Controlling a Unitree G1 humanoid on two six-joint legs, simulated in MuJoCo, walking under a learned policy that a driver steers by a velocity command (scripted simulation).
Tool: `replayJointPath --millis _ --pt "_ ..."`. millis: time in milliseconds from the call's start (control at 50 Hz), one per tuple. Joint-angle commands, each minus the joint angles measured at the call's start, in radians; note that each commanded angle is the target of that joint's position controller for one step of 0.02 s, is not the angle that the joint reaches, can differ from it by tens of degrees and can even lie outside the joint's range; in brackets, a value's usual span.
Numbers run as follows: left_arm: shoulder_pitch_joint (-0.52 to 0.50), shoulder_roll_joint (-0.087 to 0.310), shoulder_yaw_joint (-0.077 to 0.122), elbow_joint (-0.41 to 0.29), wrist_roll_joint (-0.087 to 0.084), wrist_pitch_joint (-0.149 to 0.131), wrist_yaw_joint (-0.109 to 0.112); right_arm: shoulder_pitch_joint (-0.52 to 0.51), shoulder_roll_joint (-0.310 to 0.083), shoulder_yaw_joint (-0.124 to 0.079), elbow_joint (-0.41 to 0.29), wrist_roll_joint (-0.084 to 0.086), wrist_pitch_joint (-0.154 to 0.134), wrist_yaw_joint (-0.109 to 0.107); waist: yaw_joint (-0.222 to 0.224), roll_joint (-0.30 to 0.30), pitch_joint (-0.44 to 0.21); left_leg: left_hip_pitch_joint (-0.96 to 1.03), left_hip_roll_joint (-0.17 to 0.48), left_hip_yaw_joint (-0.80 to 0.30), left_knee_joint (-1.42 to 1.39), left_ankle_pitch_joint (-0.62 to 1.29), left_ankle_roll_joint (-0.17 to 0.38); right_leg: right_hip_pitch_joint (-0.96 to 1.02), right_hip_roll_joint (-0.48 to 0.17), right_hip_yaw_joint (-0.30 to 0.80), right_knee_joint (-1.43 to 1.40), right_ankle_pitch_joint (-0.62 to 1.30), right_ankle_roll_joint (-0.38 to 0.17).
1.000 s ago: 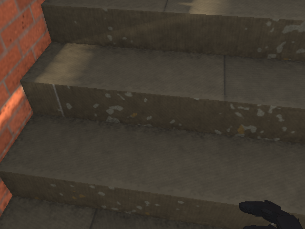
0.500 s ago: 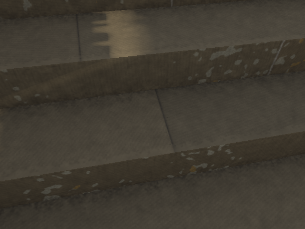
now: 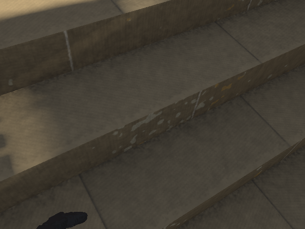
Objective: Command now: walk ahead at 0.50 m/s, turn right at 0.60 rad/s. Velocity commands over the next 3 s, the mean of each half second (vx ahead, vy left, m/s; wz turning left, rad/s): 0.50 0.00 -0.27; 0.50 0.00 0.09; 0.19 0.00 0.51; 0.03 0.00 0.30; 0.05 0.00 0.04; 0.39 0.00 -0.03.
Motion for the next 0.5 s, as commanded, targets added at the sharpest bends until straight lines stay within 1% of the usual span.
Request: replayJointPath --millis 20,40,60,80,100,120,140,160,180,200,220,240,260,280,300,320,340,360,380,400,420,440,460,480,500 --pt "0.174 0.103 0.052 0.089 0.013 -0.073 0.021 -0.213 0.019 0.033 -0.289 -0.044 -0.028 -0.028 0.056 0.133 -0.207 -0.572 -0.078 -0.095 0.589 -0.046 0.045 0.548 -0.250 0.868 -0.751 -0.086 -0.105" --pt "0.194 0.046 0.034 0.144 0.028 -0.088 0.018 -0.219 0.081 0.065 -0.309 -0.052 -0.005 -0.036 0.013 0.112 -0.138 -0.642 -0.088 -0.096 0.703 -0.079 0.067 0.476 -0.222 0.766 -0.744 0.010 -0.086" --pt "0.205 0.016 0.021 0.170 0.026 -0.103 0.013 -0.171 0.096 0.080 -0.306 -0.053 0.021 -0.046 -0.021 0.095 -0.095 -0.687 -0.063 -0.094 0.701 -0.115 0.071 0.432 -0.211 0.652 -0.724 0.151 -0.071" --pt "0.231 0.014 0.016 0.182 0.016 -0.113 0.010 -0.150 0.080 0.081 -0.298 -0.051 0.037 -0.048 -0.030 0.086 -0.060 -0.732 -0.053 -0.069 0.669 -0.145 0.052 0.425 -0.225 0.576 -0.729 0.327 -0.067" --pt "0.259 0.004 0.005 0.204 0.008 -0.130 0.007 -0.180 0.076 0.083 -0.302 -0.049 0.047 -0.055 -0.035 0.108 -0.042 -0.763 -0.044 -0.068 0.653 -0.160 0.044 0.402 -0.227 0.533 -0.735 0.402 -0.055" --pt "0.283 0.007 -0.005 0.216 0.003 -0.141 -0.003 -0.206 0.069 0.084 -0.301 -0.044 0.061 -0.060 -0.034 0.111 -0.014 -0.787 -0.043 -0.030 0.635 -0.160 0.039 0.363 -0.227 0.487 -0.751 0.471 -0.011" --pt "0.374 0.029 -0.005 0.254 0.012 -0.158 -0.011 -0.280 0.089 0.089 -0.321 -0.040 0.072 -0.067 0.009 0.057 -0.024 -0.879 -0.073 0.024 0.794 -0.228 0.047 0.406 -0.246 0.517 -0.774 0.510 -0.022" --pt "0.406 0.042 -0.009 0.275 0.011 -0.166 -0.016 -0.332 0.115 0.100 -0.343 -0.035 0.076 -0.071 0.016 0.028 -0.016 -0.970 -0.070 0.027 0.867 -0.242 0.061 0.443 -0.260 0.518 -0.789 0.455 -0.020" --pt "0.441 0.064 -0.005 0.284 0.014 -0.165 -0.012 -0.388 0.134 0.105 -0.360 -0.039 0.082 -0.075 0.032 -0.012 -0.024 -1.069 -0.074 0.041 0.967 -0.271 0.072 0.505 -0.267 0.533 -0.799 0.395 -0.028" --pt "0.465 0.067 -0.005 0.302 0.007 -0.160 -0.010 -0.455 0.154 0.114 -0.387 -0.044 0.085 -0.072 0.036 0.004 -0.002 -1.119 -0.069 0.030 0.962 -0.280 0.088 0.512 -0.258 0.517 -0.803 0.336 -0.003" --pt "0.493 0.068 -0.006 0.322 0.002 -0.161 -0.014 -0.546 0.162 0.127 -0.418 -0.052 0.090 -0.070 0.047 0.015 0.022 -1.124 -0.059 0.085 0.827 -0.272 0.087 0.499 -0.227 0.487 -0.835 0.296 0.035" --pt "0.523 0.059 -0.008 0.333 -0.007 -0.155 0.005 -0.633 0.156 0.130 -0.450 -0.052 0.097 -0.065 0.076 0.025 0.036 -1.077 -0.048 0.099 0.695 -0.276 0.085 0.487 -0.232 0.507 -0.910 0.340 0.035" --pt "0.513 0.072 -0.007 0.328 -0.005 -0.149 0.021 -0.655 0.141 0.128 -0.471 -0.045 0.104 -0.055 0.075 0.019 0.029 -1.039 -0.043 0.108 0.593 -0.273 0.076 0.496 -0.239 0.521 -0.967 0.342 0.007" --pt "0.525 0.091 -0.002 0.318 -0.017 -0.139 0.038 -0.669 0.106 0.123 -0.466 -0.040 0.119 -0.044 0.096 0.032 -0.004 -0.922 -0.052 0.172 0.419 -0.249 0.067 0.513 -0.252 0.501 -1.059 0.465 -0.010" --pt "0.549 0.113 0.008 0.323 -0.025 -0.132 0.056 -0.688 0.120 0.120 -0.471 -0.047 0.122 -0.040 0.103 -0.005 -0.037 -0.871 -0.038 0.152 0.362 -0.275 0.074 0.613 -0.290 0.500 -1.074 0.676 -0.020" --pt "0.552 0.121 0.013 0.306 -0.026 -0.129 0.065 -0.612 0.109 0.110 -0.431 -0.045 0.126 -0.036 0.084 0.006 -0.104 -0.775 -0.041 0.175 0.266 -0.282 0.083 0.711 -0.293 0.417 -1.044 0.920 -0.014" --pt "0.505 0.124 0.013 0.275 -0.036 -0.131 0.071 -0.534 0.126 0.119 -0.394 -0.035 0.128 -0.032 0.035 -0.012 -0.171 -0.552 -0.082 0.212 0.093 -0.326 0.105 0.708 -0.277 0.289 -0.987 1.316 0.015" --pt "0.463 0.159 0.026 0.232 -0.045 -0.136 0.073 -0.480 0.113 0.113 -0.361 -0.021 0.125 -0.028 0.011 -0.058 -0.243 -0.305 -0.133 0.234 -0.077 -0.336 0.109 0.661 -0.286 0.273 -0.924 1.655 0.014" --pt "0.461 0.179 0.037 0.221 -0.048 -0.144 0.071 -0.394 0.088 0.093 -0.307 0.004 0.130 -0.041 -0.016 -0.119 -0.307 -0.161 -0.168 0.230 -0.158 -0.285 0.096 0.690 -0.302 0.291 -0.838 1.938 0.013" --pt "0.440 0.220 0.053 0.206 -0.046 -0.173 0.058 -0.299 0.017 0.068 -0.284 0.014 0.126 -0.052 -0.080 -0.208 -0.334 -0.092 -0.167 0.174 -0.314 -0.288 0.096 0.774 -0.356 0.324 -0.697 2.059 0.010" --pt "0.404 0.233 0.068 0.188 -0.051 -0.194 0.032 -0.239 -0.052 0.037 -0.266 0.002 0.115 -0.050 -0.125 -0.216 -0.366 0.016 -0.188 0.096 -0.553 -0.365 0.117 0.805 -0.338 0.327 -0.479 1.962 0.004" --pt "0.461 0.166 0.062 0.171 -0.043 -0.217 0.014 -0.120 -0.126 0.001 -0.218 -0.035 0.103 -0.044 -0.142 -0.033 -0.469 0.315 0.003 -0.248 -0.612 -0.207 0.224 0.581 -0.242 0.340 -0.133 1.240 0.036" --pt "0.419 0.069 0.053 0.132 -0.040 -0.204 -0.027 -0.039 -0.212 -0.027 -0.140 -0.029 0.122 -0.057 -0.128 0.303 -0.448 0.338 0.204 -0.796 -0.997 -0.061 0.362 0.259 0.037 0.315 0.331 0.249 0.107" --pt "0.425 0.060 0.054 0.100 0.008 -0.198 -0.040 -0.129 -0.150 -0.031 -0.139 -0.006 0.113 -0.052 -0.063 0.126 -0.381 0.238 0.198 -0.899 -1.104 -0.310 0.357 0.131 0.007 0.421 0.638 0.249 0.099" --pt "0.366 0.007 0.037 0.061 0.026 -0.186 -0.035 -0.213 -0.084 -0.016 -0.101 0.005 0.097 -0.051 0.012 0.043 -0.203 0.083 0.181 -0.776 -1.088 -0.551 0.307 0.028 -0.034 0.376 0.711 0.317 0.084"
Next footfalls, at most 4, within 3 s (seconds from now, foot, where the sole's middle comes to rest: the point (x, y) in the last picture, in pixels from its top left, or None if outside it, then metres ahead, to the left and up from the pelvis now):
0.42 left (112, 202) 0.44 0.11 -0.49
1.04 right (189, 69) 0.89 -0.16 -0.31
1.70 left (122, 80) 0.82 0.09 -0.31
1.98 right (179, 68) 0.89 -0.12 -0.31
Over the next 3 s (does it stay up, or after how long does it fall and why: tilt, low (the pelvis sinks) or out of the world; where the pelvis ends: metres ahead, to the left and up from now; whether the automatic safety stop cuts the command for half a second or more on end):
stays up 0.90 0.18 0.51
